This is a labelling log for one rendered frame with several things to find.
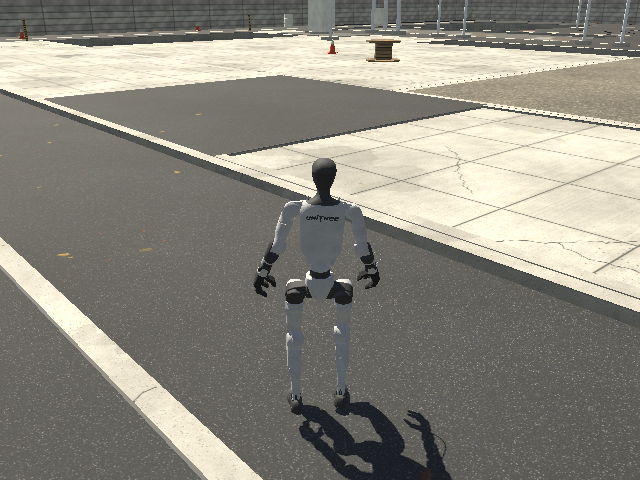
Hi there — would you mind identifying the robot left forearm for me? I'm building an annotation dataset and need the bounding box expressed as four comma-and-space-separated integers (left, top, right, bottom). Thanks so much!
257, 238, 279, 277

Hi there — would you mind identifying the robot right hand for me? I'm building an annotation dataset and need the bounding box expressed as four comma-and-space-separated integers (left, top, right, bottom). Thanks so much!
357, 269, 380, 289

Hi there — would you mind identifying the robot right forearm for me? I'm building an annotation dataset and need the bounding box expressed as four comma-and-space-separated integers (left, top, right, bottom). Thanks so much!
360, 241, 378, 274

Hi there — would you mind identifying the robot left hand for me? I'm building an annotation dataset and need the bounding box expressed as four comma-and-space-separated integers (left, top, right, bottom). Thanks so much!
253, 272, 276, 297

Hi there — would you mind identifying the robot right foot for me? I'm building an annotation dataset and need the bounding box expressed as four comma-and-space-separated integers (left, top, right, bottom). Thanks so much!
333, 383, 348, 409

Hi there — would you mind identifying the right robot upper arm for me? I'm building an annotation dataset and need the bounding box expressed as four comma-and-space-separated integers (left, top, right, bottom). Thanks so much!
343, 202, 370, 257

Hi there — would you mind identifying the right robot shin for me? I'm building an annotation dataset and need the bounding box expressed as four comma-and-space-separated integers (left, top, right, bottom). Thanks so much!
335, 326, 350, 395

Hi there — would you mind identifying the left robot upper arm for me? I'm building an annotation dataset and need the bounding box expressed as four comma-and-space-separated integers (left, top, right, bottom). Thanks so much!
270, 200, 302, 255

